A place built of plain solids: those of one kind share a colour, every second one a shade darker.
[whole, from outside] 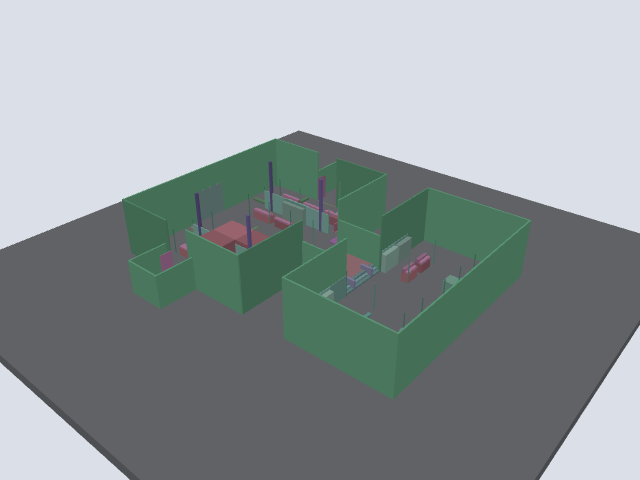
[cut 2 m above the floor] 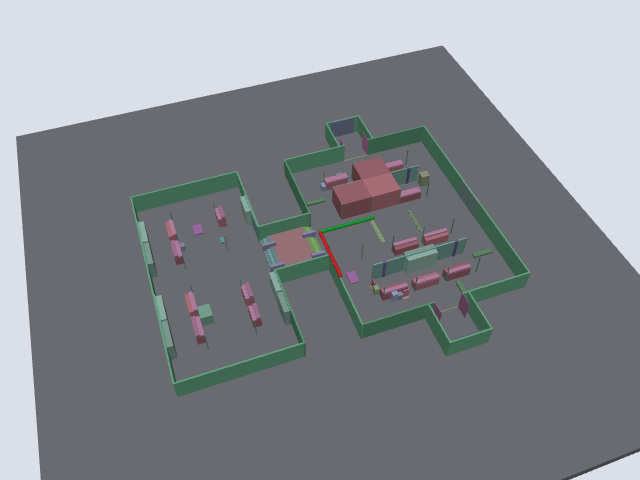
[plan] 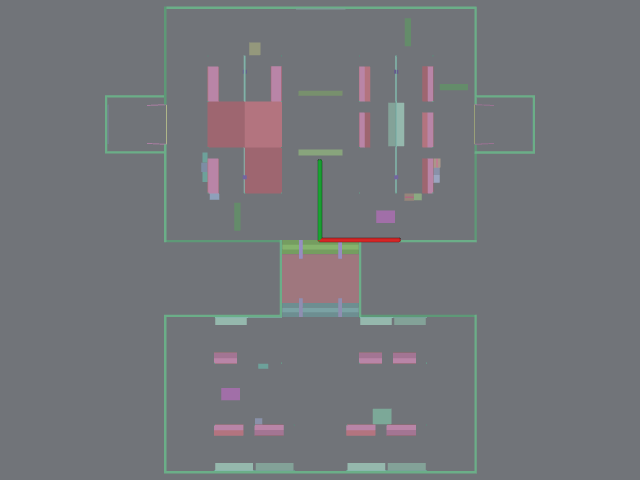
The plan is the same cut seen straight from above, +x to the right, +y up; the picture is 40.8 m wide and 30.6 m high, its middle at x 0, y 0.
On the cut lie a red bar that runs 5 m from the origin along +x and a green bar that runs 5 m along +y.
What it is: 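A small town's covered market hall; wings of bays of 4.9 m, 5.6 m to the eaves; island blocks of stalls back to back between aisles of 1.6 to 3.5 m; lock-up shops 3 to 3.7 m deep along long walls; porches at the aisles' ends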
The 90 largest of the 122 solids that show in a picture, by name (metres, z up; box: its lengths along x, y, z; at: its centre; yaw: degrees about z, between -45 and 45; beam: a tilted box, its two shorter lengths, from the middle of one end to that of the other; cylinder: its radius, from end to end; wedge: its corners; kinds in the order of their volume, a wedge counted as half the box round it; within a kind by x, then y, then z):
{
 "wall_1": {"box": [0.15, 3.72, 3.25], "at": [-13.63, 7.37, 1.57]},
 "wall_2": {"box": [3.92, 0.15, 3.25], "at": [-11.75, 5.58, 1.57]},
 "wall_3": {"box": [3.92, 0.15, 3.25], "at": [-11.75, 9.15, 1.57]},
 "wall_4": {"box": [0.15, 10.12, 5.66], "at": [-9.87, -9.82, 2.78]},
 "wall_5": {"box": [0.15, 6.25, 5.66], "at": [-9.87, 2.98, 2.78]},
 "wall_6": {"box": [0.15, 6.25, 5.66], "at": [-9.87, 11.75, 2.78]},
 "wall_7": {"box": [7.51, 0.15, 5.66], "at": [-6.18, -4.83, 2.78]},
 "wall_8": {"box": [7.51, 0.15, 5.66], "at": [-6.18, -0.07, 2.78]},
 "wall_9": {"box": [0.15, 4.91, 3.65], "at": [-2.5, -2.46, 1.77]},
 "wall_10": {"box": [19.94, 0.15, 5.66], "at": [0.03, -14.8, 2.78]},
 "wall_11": {"box": [19.94, 0.15, 5.66], "at": [0.03, 14.8, 2.78]},
 "wall_12": {"box": [0.15, 4.91, 3.65], "at": [2.56, -2.46, 1.77]},
 "wall_13": {"box": [7.51, 0.15, 5.66], "at": [6.24, -4.83, 2.78]},
 "wall_14": {"box": [7.51, 0.15, 5.66], "at": [6.24, -0.07, 2.78]},
 "wall_15": {"box": [0.15, 10.12, 5.66], "at": [9.93, -9.82, 2.78]},
 "wall_16": {"box": [0.15, 6.25, 5.66], "at": [9.93, 2.98, 2.78]},
 "wall_17": {"box": [0.15, 6.25, 5.66], "at": [9.93, 11.75, 2.78]},
 "wall_18": {"box": [3.86, 0.15, 3.25], "at": [11.78, 5.58, 1.57]},
 "wall_19": {"box": [3.86, 0.15, 3.25], "at": [11.78, 9.15, 1.57]},
 "wall_20": {"box": [0.15, 3.72, 3.25], "at": [13.63, 7.37, 1.57]},
 "counter_1": {"box": [0.72, 2.24, 0.99], "at": [-6.81, 4.08, 0.45]},
 "counter_2": {"box": [0.72, 2.24, 0.88], "at": [-6.81, 9.95, 0.39]},
 "counter_3": {"box": [1.47, 0.72, 0.96], "at": [-6.03, -7.53, 0.43]},
 "counter_4": {"box": [2.37, 2.94, 2.55], "at": [-5.98, 7.37, 1.23]},
 "counter_5": {"box": [1.88, 0.72, 1.0], "at": [-5.82, -12.12, 0.45]},
 "counter_6": {"box": [2.37, 2.94, 2.55], "at": [-3.61, 4.43, 1.23]},
 "counter_7": {"box": [2.37, 2.94, 2.55], "at": [-3.61, 7.37, 1.23]},
 "counter_8": {"box": [1.88, 0.72, 0.94], "at": [-3.24, -12.12, 0.42]},
 "counter_9": {"box": [0.72, 2.24, 0.88], "at": [-2.79, 9.95, 0.39]},
 "counter_10": {"box": [1.88, 0.72, 0.92], "at": [2.6, -12.12, 0.41]},
 "counter_11": {"box": [0.72, 2.24, 0.87], "at": [2.85, 7.01, 0.39]},
 "counter_12": {"box": [0.72, 2.24, 0.92], "at": [2.85, 9.95, 0.41]},
 "counter_13": {"box": [1.47, 0.72, 0.98], "at": [3.22, -7.53, 0.44]},
 "counter_14": {"box": [1.88, 0.72, 0.98], "at": [5.18, -12.12, 0.44]},
 "counter_15": {"box": [1.47, 0.72, 0.93], "at": [5.39, -7.53, 0.41]},
 "counter_16": {"box": [0.72, 2.24, 0.93], "at": [6.87, 4.08, 0.41]},
 "counter_17": {"box": [0.72, 2.24, 0.87], "at": [6.87, 7.01, 0.39]},
 "counter_18": {"box": [0.72, 2.24, 0.96], "at": [6.87, 9.95, 0.43]},
 "shelf_1": {"box": [2.01, 0.46, 1.9], "at": [-5.68, -5.19, 0.9]},
 "shelf_2": {"box": [2.42, 0.46, 1.9], "at": [-5.47, -14.45, 0.9]},
 "shelf_3": {"box": [2.42, 0.46, 1.9], "at": [-2.89, -14.45, 0.9]},
 "shelf_4": {"box": [2.42, 0.46, 1.9], "at": [2.95, -14.45, 0.9]},
 "shelf_5": {"box": [2.01, 0.46, 1.9], "at": [3.57, -5.19, 0.9]},
 "shelf_6": {"box": [0.46, 2.78, 1.9], "at": [4.58, 7.37, 0.9]},
 "shelf_7": {"box": [0.46, 2.78, 1.9], "at": [5.14, 7.37, 0.9]},
 "shelf_8": {"box": [2.42, 0.46, 1.9], "at": [5.53, -14.45, 0.9]},
 "shelf_9": {"box": [2.01, 0.46, 1.9], "at": [5.74, -5.19, 0.9]},
 "ground_1": {"box": [4.91, 3.11, 0.55], "at": [0.03, -2.46, 0.22]},
 "back_1": {"box": [0.06, 2.94, 2.15], "at": [-4.83, 4.43, 1.02]},
 "back_2": {"box": [0.06, 2.94, 2.15], "at": [-4.83, 10.3, 1.02]},
 "back_3": {"box": [0.06, 2.94, 2.15], "at": [-4.77, 10.3, 1.02]},
 "back_4": {"box": [2.17, 0.06, 2.15], "at": [-3.51, -4.94, 1.02]},
 "back_5": {"box": [0.06, 2.94, 2.15], "at": [4.83, 4.43, 1.02]},
 "back_6": {"box": [0.06, 2.94, 2.15], "at": [4.83, 7.37, 1.02]},
 "back_7": {"box": [0.06, 2.94, 2.15], "at": [4.83, 10.3, 1.02]},
 "back_8": {"box": [0.06, 2.94, 2.15], "at": [4.89, 4.43, 1.02]},
 "back_9": {"box": [0.06, 2.94, 2.15], "at": [4.89, 7.37, 1.02]},
 "back_10": {"box": [0.06, 2.94, 2.15], "at": [4.89, 10.3, 1.02]},
 "neck_north_1": {"box": [4.89, 0.3, 0.55], "at": [0.03, -0.75, 0.22]},
 "neck_north_2": {"box": [4.89, 0.3, 0.38], "at": [0.03, -0.45, 0.14]},
 "neck_north_3": {"box": [4.89, 0.3, 0.22], "at": [0.03, -0.15, 0.06]},
 "neck_south_1": {"box": [4.89, 0.3, 0.22], "at": [0.03, -4.76, 0.06]},
 "neck_south_2": {"box": [4.89, 0.3, 0.38], "at": [0.03, -4.46, 0.14]},
 "neck_south_3": {"box": [4.89, 0.3, 0.55], "at": [0.03, -4.16, 0.22]},
 "pier_1": {"box": [0.26, 0.26, 5.66], "at": [-4.8, 4.0, 2.78]},
 "pier_2": {"box": [0.26, 0.26, 5.66], "at": [-4.8, 10.72, 2.78]},
 "pier_3": {"box": [0.26, 0.26, 5.66], "at": [4.86, 4.0, 2.78]},
 "pier_4": {"box": [0.26, 0.26, 5.66], "at": [4.86, 10.72, 2.78]},
 "loaded_pallet_1": {"box": [1.2, 1.0, 1.17], "at": [3.96, -11.26, 0.54]},
 "goods_1": {"box": [1.47, 0.34, 0.35], "at": [-6.03, -7.37, 1.08]},
 "goods_2": {"box": [1.88, 0.34, 0.35], "at": [-3.24, -12.28, 1.06]},
 "goods_3": {"box": [1.47, 0.34, 0.35], "at": [3.22, -7.37, 1.1]},
 "goods_4": {"box": [1.88, 0.34, 0.35], "at": [5.18, -12.28, 1.1]},
 "goods_5": {"box": [1.47, 0.34, 0.35], "at": [5.39, -7.37, 1.05]},
 "shutter_1": {"box": [3.17, 0.08, 3.35], "at": [0.03, 14.73, 1.62]},
 "roll_cages_1": {"box": [0.72, 0.82, 1.34], "at": [-4.16, 12.18, 0.62]},
 "crates_set_down_1": {"box": [0.4, 1.8, 0.26], "at": [-5.26, 1.49, 0.07]},
 "crates_set_down_2": {"box": [0.4, 1.8, 0.26], "at": [5.6, 13.24, 0.07]},
 "crates_set_down_3": {"box": [1.8, 0.4, 0.26], "at": [8.54, 9.74, 0.07]},
 "cheek_neck_north_1": {"box": [0.24, 1.2, 0.97], "at": [-1.22, -0.6, 0.43]},
 "cheek_neck_north_2": {"box": [0.24, 1.2, 0.97], "at": [1.28, -0.6, 0.43]},
 "cheek_neck_south_1": {"box": [0.24, 1.2, 0.97], "at": [-1.22, -4.31, 0.43]},
 "cheek_neck_south_2": {"box": [0.24, 1.2, 0.97], "at": [1.28, -4.31, 0.43]},
 "pallet_1": {"box": [1.2, 0.8, 0.2], "at": [-5.69, -9.82, 0.04]},
 "pallet_2": {"box": [1.2, 0.8, 0.2], "at": [4.18, 1.49, 0.04]},
 "outer_doors_1": {"box": [0.06, 2.52, 2.25], "at": [-13.51, 7.37, 1.07]},
 "crates_1": {"box": [0.4, 0.6, 0.85], "at": [-7.37, 4.63, 0.38]},
 "cartons_1": {"box": [0.4, 0.49, 1.01], "at": [7.43, 3.89, 0.46]},
 "sack_1": {"box": [0.5, 0.42, 0.8], "at": [6.24, 2.75, 0.35]},
 "leaf_1": {"box": [1.24, 0.05, 2.6], "at": [-10.41, 8.6, 1.32], "yaw": 2.0}
}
